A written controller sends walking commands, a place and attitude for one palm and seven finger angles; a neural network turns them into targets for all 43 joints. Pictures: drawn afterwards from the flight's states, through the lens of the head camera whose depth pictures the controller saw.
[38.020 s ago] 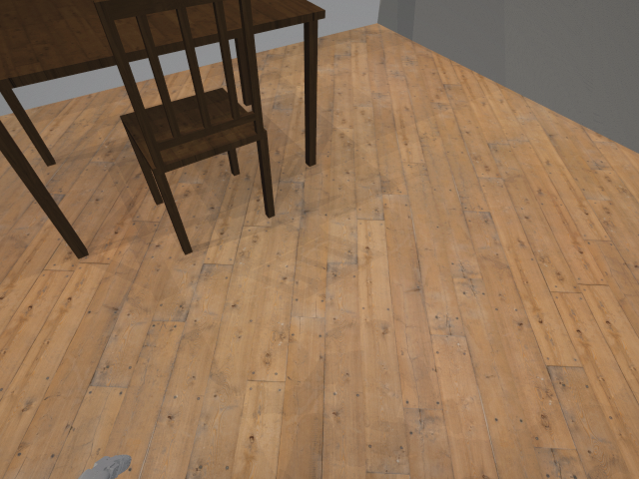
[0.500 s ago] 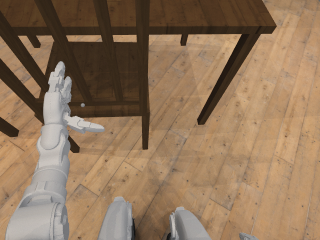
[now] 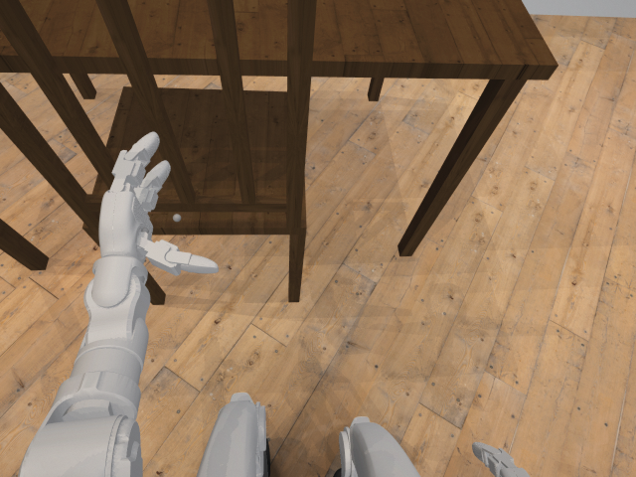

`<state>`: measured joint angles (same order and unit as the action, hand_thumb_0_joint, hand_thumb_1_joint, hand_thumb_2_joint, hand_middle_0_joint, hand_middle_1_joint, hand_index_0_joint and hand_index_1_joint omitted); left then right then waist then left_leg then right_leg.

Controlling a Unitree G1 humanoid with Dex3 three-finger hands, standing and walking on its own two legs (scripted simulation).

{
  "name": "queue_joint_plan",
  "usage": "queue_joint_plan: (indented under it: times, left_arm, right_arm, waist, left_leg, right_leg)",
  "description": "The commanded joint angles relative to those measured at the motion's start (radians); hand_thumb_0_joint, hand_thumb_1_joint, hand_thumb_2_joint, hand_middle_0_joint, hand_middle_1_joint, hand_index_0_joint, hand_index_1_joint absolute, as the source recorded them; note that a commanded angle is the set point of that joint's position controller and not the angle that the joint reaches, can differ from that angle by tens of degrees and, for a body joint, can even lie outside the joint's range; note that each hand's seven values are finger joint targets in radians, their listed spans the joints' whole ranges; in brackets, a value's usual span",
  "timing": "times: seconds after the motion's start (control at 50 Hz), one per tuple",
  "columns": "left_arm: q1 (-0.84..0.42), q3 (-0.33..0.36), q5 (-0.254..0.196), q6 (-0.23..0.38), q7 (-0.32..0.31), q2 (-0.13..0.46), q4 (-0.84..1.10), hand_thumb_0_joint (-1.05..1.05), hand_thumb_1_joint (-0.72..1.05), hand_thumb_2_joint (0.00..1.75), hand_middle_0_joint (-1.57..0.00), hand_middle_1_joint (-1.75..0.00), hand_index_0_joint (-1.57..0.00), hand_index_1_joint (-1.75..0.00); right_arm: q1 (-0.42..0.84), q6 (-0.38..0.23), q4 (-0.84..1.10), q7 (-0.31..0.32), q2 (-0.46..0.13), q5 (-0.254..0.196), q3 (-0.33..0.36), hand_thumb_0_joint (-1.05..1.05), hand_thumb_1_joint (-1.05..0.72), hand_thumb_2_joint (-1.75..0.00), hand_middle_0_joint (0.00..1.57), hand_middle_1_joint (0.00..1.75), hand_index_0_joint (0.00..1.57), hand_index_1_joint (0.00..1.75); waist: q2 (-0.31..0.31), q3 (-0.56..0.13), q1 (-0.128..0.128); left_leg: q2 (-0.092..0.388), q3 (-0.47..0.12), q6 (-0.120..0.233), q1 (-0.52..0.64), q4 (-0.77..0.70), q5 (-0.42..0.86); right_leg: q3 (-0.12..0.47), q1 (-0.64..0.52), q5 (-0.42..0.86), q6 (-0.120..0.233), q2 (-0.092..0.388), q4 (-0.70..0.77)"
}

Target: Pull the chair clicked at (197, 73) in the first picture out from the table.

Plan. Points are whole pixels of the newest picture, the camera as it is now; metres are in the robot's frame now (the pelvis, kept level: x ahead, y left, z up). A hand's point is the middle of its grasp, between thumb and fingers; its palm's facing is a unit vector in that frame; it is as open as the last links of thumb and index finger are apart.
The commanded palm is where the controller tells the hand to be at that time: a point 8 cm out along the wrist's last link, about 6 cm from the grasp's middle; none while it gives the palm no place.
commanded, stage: hook a spindle and tug to test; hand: left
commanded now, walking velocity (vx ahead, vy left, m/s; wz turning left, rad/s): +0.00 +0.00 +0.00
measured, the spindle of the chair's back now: (159, 123) +0.56 +0.22 +0.05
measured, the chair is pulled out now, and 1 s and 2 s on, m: -0.08 -0.08 -0.08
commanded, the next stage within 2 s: open the thumb and straighten the fingers in 1.24 s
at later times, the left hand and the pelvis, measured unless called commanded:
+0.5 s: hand (188, 212) +0.43 +0.17 +0.03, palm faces +0.09 -1.00 -0.03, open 7.5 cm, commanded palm +0.40 +0.21 +0.03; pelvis +0.00 +0.00 +0.00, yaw +0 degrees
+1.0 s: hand (177, 233) +0.40 +0.17 +0.03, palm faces +0.07 -1.00 -0.02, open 4.4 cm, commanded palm +0.38 +0.22 +0.03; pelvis +0.00 +0.00 +0.00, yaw +0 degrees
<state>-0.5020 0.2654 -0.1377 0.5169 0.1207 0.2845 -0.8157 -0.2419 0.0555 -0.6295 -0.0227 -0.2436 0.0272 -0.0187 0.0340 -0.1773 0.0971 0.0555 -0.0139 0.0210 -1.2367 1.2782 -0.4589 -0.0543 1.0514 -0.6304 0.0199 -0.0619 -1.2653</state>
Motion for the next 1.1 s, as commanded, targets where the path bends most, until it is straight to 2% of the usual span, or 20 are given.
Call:
queue_joint_plan:
  times: [0.0, 0.04, 0.1, 0.16, 0.22, 0.3, 0.34, 0.42, 0.48, 0.52, 0.62, 0.66, 0.72, 0.76, 0.78, 0.82, 0.86, 0.9, 0.96, 1.08]
  left_arm:
    - [-0.347, 0.028, 0.007, 0.061, -0.023, 0.181, 0.168, 0.0, -0.5, 0.3, -0.31, -0.85, -0.31, -0.85]
    - [-0.367, 0.037, 0.01, 0.052, -0.027, 0.192, 0.152, 0.0, -0.44, 0.32, -0.34, -0.96, -0.34, -0.96]
    - [-0.373, 0.04, 0.006, 0.052, -0.027, 0.195, 0.167, 0.0, -0.28, 0.4, -0.39, -1.12, -0.39, -1.12]
    - [-0.374, 0.007, 0.002, 0.065, -0.029, 0.157, 0.224, 0.0, -0.11, 0.47, -0.45, -1.29, -0.45, -1.29]
    - [-0.367, -0.006, 0.003, 0.062, -0.041, 0.134, 0.207, 0.0, 0.06, 0.54, -0.5, -1.45, -0.5, -1.45]
    - [-0.348, 0.008, 0.015, 0.046, -0.058, 0.143, 0.135, 0.0, 0.28, 0.64, -0.5, -1.45, -0.5, -1.45]
    - [-0.349, 0.042, 0.019, 0.052, -0.064, 0.184, 0.146, 0.0, 0.4, 0.68, -0.5, -1.45, -0.5, -1.45]
    - [-0.361, 0.047, 0.022, 0.08, -0.071, 0.188, 0.187, 0.0, 0.62, 0.78, -0.5, -1.45, -0.5, -1.45]
    - [-0.354, 0.015, 0.021, 0.087, -0.064, 0.15, 0.195, 0.0, 0.79, 0.85, -0.5, -1.45, -0.5, -1.45]
    - [-0.35, 0.039, 0.015, 0.08, -0.055, 0.185, 0.171, 0.0, 0.9, 0.9, -0.5, -1.45, -0.5, -1.45]
    - [-0.259, 0.03, -0.001, 0.061, -0.027, 0.165, 0.177, 0.0, 0.9, 0.9, -0.5, -1.45, -0.5, -1.45]
    - [-0.25, 0.011, -0.016, 0.059, -0.017, 0.142, 0.22, 0.0, 0.9, 0.9, -0.5, -1.45, -0.5, -1.45]
    - [-0.243, 0.02, -0.022, 0.058, -0.014, 0.157, 0.217, 0.0, 0.9, 0.9, -0.5, -1.45, -0.5, -1.45]
    - [-0.263, 0.008, -0.023, 0.069, -0.012, 0.15, 0.254, 0.0, 0.9, 0.9, -0.5, -1.45, -0.5, -1.45]
    - [-0.262, 0.01, -0.023, 0.076, -0.013, 0.149, 0.273, 0.0, 0.9, 0.9, -0.5, -1.45, -0.5, -1.45]
    - [-0.231, 0.024, -0.026, 0.084, -0.012, 0.16, 0.289, 0.0, 0.9, 0.9, -0.5, -1.45, -0.5, -1.45]
    - [-0.218, 0.001, -0.027, 0.086, -0.009, 0.141, 0.296, 0.0, 0.9, 0.9, -0.5, -1.45, -0.5, -1.45]
    - [-0.21, 0.016, -0.025, 0.081, -0.008, 0.159, 0.292, 0.0, 0.9, 0.9, -0.5, -1.45, -0.5, -1.45]
    - [-0.203, -0.006, -0.025, 0.068, -0.003, 0.139, 0.297, 0.0, 0.9, 0.9, -0.5, -1.45, -0.5, -1.45]
    - [-0.145, -0.017, -0.035, 0.055, -0.009, 0.118, 0.336, 0.0, 0.9, 0.9, -0.5, -1.45, -0.5, -1.45]
  right_arm:
    - [-0.091, -0.013, 0.074, 0.013, -0.159, -0.002, 0.061, 0.0, -0.9, -0.9, 0.2, 0.3, 0.2, 0.3]
    - [-0.094, -0.009, 0.077, 0.014, -0.16, -0.001, 0.059, 0.0, -0.9, -0.9, 0.2, 0.3, 0.2, 0.3]
    - [-0.092, -0.007, 0.083, 0.012, -0.16, -0.001, 0.058, 0.0, -0.9, -0.9, 0.2, 0.3, 0.2, 0.3]
    - [-0.097, -0.01, 0.093, 0.009, -0.158, 0.0, 0.061, 0.0, -0.9, -0.9, 0.2, 0.3, 0.2, 0.3]
    - [-0.099, -0.007, 0.085, 0.007, -0.156, -0.001, 0.063, 0.0, -0.9, -0.9, 0.2, 0.3, 0.2, 0.3]
    - [-0.108, -0.001, 0.075, 0.005, -0.158, 0.0, 0.062, 0.0, -0.9, -0.9, 0.2, 0.3, 0.2, 0.3]
    - [-0.109, 0.002, 0.08, 0.008, -0.157, 0.002, 0.061, 0.0, -0.9, -0.9, 0.2, 0.3, 0.2, 0.3]
    - [-0.105, 0.003, 0.087, 0.005, -0.15, 0.006, 0.059, 0.0, -0.9, -0.9, 0.2, 0.3, 0.2, 0.3]
    - [-0.105, 0.001, 0.086, 0.002, -0.149, 0.004, 0.062, 0.0, -0.9, -0.9, 0.2, 0.3, 0.2, 0.3]
    - [-0.106, 0.005, 0.08, 0.005, -0.153, 0.004, 0.06, 0.0, -0.9, -0.9, 0.2, 0.3, 0.2, 0.3]
    - [-0.098, 0.008, 0.095, 0.005, -0.149, -0.005, 0.061, 0.0, -0.9, -0.9, 0.2, 0.3, 0.2, 0.3]
    - [-0.097, 0.004, 0.1, 0.003, -0.148, -0.008, 0.062, 0.0, -0.9, -0.9, 0.2, 0.3, 0.2, 0.3]
    - [-0.088, 0.004, 0.097, 0.006, -0.148, -0.01, 0.06, 0.0, -0.9, -0.9, 0.2, 0.3, 0.2, 0.3]
    - [-0.09, -0.004, 0.097, 0.009, -0.148, -0.011, 0.062, 0.0, -0.9, -0.9, 0.2, 0.3, 0.2, 0.3]
    - [-0.083, -0.007, 0.096, 0.009, -0.146, -0.009, 0.062, 0.0, -0.9, -0.9, 0.2, 0.3, 0.2, 0.3]
    - [-0.079, -0.012, 0.097, 0.009, -0.147, -0.008, 0.063, 0.0, -0.9, -0.9, 0.2, 0.3, 0.2, 0.3]
    - [-0.077, -0.017, 0.097, 0.011, -0.147, -0.009, 0.063, 0.0, -0.9, -0.9, 0.2, 0.3, 0.2, 0.3]
    - [-0.072, -0.018, 0.094, 0.011, -0.149, -0.009, 0.062, 0.0, -0.9, -0.9, 0.2, 0.3, 0.2, 0.3]
    - [-0.067, -0.021, 0.098, 0.012, -0.151, -0.012, 0.063, 0.0, -0.9, -0.9, 0.2, 0.3, 0.2, 0.3]
    - [-0.05, -0.026, 0.113, 0.015, -0.147, -0.014, 0.062, 0.0, -0.9, -0.9, 0.2, 0.3, 0.2, 0.3]
  waist:
    - [0.071, -0.407, 0.021]
    - [0.058, -0.404, 0.022]
    - [0.089, -0.422, 0.014]
    - [0.105, -0.468, 0.014]
    - [0.072, -0.447, 0.024]
    - [0.035, -0.391, 0.027]
    - [0.029, -0.408, 0.011]
    - [0.084, -0.441, 0.001]
    - [0.074, -0.451, 0.015]
    - [0.05, -0.432, 0.015]
    - [0.047, -0.435, -0.003]
    - [0.06, -0.438, 0.002]
    - [0.023, -0.396, 0.006]
    - [0.029, -0.399, 0.013]
    - [0.059, -0.421, 0.004]
    - [0.056, -0.435, -0.006]
    - [0.067, -0.42, 0.004]
    - [0.063, -0.416, -0.002]
    - [0.067, -0.402, 0.006]
    - [0.068, -0.423, -0.011]
  left_leg:
    - [-0.019, -0.052, 0.001, 0.548, -0.119, 0.225]
    - [-0.021, -0.045, 0.004, 0.519, -0.115, 0.208]
    - [-0.019, -0.049, -0.001, 0.551, -0.123, 0.215]
    - [-0.017, -0.06, -0.003, 0.599, -0.127, 0.26]
    - [-0.016, -0.06, -0.002, 0.589, -0.13, 0.241]
    - [-0.019, -0.054, 0.001, 0.531, -0.132, 0.203]
    - [-0.023, -0.044, 0.003, 0.507, -0.125, 0.216]
    - [-0.024, -0.037, 0.0, 0.539, -0.12, 0.249]
    - [-0.02, -0.043, 0.0, 0.565, -0.121, 0.263]
    - [-0.023, -0.032, 0.004, 0.517, -0.113, 0.237]
    - [-0.028, -0.018, 0.005, 0.511, -0.118, 0.264]
    - [-0.026, -0.02, 0.006, 0.538, -0.12, 0.28]
    - [-0.028, -0.018, 0.009, 0.492, -0.121, 0.247]
    - [-0.027, -0.022, 0.011, 0.51, -0.116, 0.255]
    - [-0.029, -0.02, 0.009, 0.52, -0.116, 0.259]
    - [-0.029, -0.023, 0.007, 0.53, -0.116, 0.272]
    - [-0.026, -0.026, 0.008, 0.541, -0.113, 0.277]
    - [-0.026, -0.025, 0.006, 0.527, -0.112, 0.267]
    - [-0.023, -0.033, 0.005, 0.545, -0.119, 0.256]
    - [-0.025, -0.033, 0.003, 0.553, -0.128, 0.252]
  right_leg:
    - [0.018, 0.042, 0.277, 0.005, -0.006, 0.201]
    - [0.022, 0.026, 0.27, 0.003, -0.006, 0.204]
    - [0.02, 0.036, 0.268, 0.007, -0.005, 0.204]
    - [0.013, 0.033, 0.292, 0.011, -0.008, 0.192]
    - [0.01, 0.039, 0.282, 0.006, -0.008, 0.203]
    - [0.012, 0.04, 0.262, 0.004, -0.007, 0.209]
    - [0.021, 0.004, 0.279, 0.003, -0.006, 0.207]
    - [0.027, 0.0, 0.302, 0.006, -0.006, 0.199]
    - [0.022, 0.012, 0.309, 0.005, -0.009, 0.199]
    - [0.033, -0.015, 0.308, 0.001, -0.007, 0.207]
    - [0.038, -0.054, 0.354, 0.0, -0.006, 0.211]
    - [0.035, -0.048, 0.367, 0.002, -0.007, 0.211]
    - [0.04, -0.058, 0.35, -0.003, -0.006, 0.222]
    - [0.041, -0.047, 0.354, -0.002, -0.007, 0.215]
    - [0.042, -0.048, 0.356, -0.002, -0.005, 0.214]
    - [0.038, -0.056, 0.363, 0.001, -0.006, 0.208]
    - [0.037, -0.035, 0.366, 0.001, -0.006, 0.204]
    - [0.036, -0.04, 0.356, 0.0, -0.005, 0.204]
    - [0.03, -0.016, 0.337, 0.004, -0.006, 0.206]
    - [0.027, -0.028, 0.328, 0.003, -0.004, 0.208]
